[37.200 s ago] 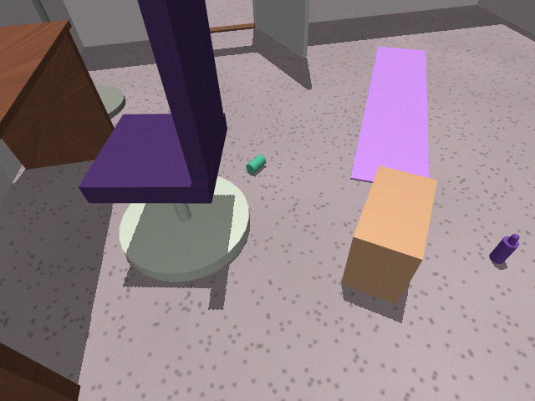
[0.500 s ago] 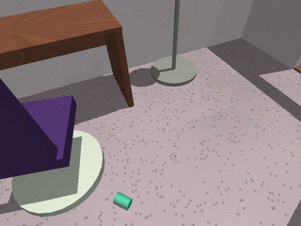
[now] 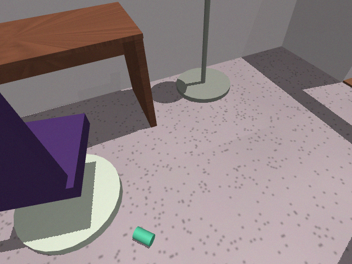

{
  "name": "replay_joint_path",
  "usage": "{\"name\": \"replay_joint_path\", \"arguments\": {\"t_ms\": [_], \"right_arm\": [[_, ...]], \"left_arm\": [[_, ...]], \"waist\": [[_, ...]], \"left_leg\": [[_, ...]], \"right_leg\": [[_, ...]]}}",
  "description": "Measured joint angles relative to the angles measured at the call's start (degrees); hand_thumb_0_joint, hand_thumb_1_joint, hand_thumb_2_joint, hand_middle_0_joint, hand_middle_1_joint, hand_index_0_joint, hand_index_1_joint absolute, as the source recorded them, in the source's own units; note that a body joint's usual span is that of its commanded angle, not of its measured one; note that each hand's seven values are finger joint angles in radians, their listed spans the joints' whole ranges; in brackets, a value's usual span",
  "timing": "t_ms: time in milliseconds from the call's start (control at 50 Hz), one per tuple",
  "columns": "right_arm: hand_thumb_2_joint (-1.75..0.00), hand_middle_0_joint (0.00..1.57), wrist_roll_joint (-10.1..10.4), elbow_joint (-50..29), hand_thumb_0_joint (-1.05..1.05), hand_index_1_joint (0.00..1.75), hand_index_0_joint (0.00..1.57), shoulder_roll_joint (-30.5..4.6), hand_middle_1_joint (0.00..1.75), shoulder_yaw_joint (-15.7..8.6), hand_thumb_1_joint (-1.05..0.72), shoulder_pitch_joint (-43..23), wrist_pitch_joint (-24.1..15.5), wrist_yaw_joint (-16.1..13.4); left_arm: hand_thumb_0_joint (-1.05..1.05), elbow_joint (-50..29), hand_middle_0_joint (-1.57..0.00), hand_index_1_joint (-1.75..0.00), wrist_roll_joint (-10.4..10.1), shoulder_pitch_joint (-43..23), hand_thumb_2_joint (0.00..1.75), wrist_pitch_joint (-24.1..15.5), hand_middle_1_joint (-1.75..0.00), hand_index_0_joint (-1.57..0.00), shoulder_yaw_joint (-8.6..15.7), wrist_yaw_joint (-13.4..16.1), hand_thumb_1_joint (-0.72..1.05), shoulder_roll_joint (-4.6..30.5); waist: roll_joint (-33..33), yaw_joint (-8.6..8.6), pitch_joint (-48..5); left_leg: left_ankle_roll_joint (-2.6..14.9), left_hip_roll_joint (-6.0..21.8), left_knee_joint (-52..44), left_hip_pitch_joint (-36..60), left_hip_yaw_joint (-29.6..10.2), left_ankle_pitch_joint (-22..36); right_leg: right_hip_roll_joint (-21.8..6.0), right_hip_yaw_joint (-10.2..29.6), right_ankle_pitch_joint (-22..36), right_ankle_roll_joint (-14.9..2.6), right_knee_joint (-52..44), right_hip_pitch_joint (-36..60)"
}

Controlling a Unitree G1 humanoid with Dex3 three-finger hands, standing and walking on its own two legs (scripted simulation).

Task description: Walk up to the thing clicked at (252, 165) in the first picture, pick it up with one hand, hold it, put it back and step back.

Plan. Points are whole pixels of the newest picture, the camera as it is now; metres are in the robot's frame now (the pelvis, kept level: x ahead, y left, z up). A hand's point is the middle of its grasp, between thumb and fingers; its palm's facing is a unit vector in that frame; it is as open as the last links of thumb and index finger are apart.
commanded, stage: stand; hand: left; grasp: from above
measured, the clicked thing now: (143, 236) +0.41 +0.25 -0.75
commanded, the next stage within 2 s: rise first in 0.64 s
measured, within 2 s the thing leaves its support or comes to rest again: neither
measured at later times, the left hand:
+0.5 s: hand out of the picture +0.08 +0.26 -0.16, palm faces -0.03 -0.94 -0.35, open 7.4 cm
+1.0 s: hand out of the picture +0.15 +0.26 -0.17, palm faces -0.04 -0.92 -0.38, open 9.0 cm
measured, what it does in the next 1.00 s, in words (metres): stands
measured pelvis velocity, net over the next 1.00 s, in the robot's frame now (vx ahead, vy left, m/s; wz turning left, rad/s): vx -0.02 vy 0.00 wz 0.00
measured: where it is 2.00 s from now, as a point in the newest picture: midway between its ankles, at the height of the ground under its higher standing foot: outside the picture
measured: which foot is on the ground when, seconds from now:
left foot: down 0.00-1.00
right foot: down 0.00-1.00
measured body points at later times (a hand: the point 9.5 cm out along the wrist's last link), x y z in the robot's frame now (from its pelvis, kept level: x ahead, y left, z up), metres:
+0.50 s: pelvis +0.00 +0.00 +0.00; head +0.02 +0.00 +0.45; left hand +0.08 +0.30 -0.13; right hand +0.07 -0.30 -0.14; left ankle -0.02 +0.15 -0.75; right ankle +0.00 -0.12 -0.75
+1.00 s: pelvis -0.02 +0.00 -0.02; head +0.05 +0.01 +0.43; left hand +0.15 +0.30 -0.15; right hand +0.08 -0.26 -0.14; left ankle -0.02 +0.15 -0.75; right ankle +0.00 -0.12 -0.75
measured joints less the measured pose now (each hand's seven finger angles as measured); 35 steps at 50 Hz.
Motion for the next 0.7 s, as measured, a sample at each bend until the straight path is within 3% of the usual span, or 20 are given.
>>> {"name": "replay_joint_path", "arguments": {"t_ms": [700], "right_arm": [[-0.9, 0.2, 0.03, -0.26, 0.0, 0.3, 0.2, 0.03, 0.3, 0.12, -0.9, 0.12, -0.01, -0.01]], "left_arm": [[0.01, 0.09, -0.2, -0.3, 0.03, 0.21, 0.9, -0.03, -0.3, -0.2, 0.18, 0.03, 0.9, -0.03]], "waist": [[-0.06, 0.03, 0.12]], "left_leg": [[-0.06, 0.14, -0.04, 0.2, 0.14, -0.22]], "right_leg": [[0.13, 0.13, -0.18, -0.06, -0.01, 0.11]]}}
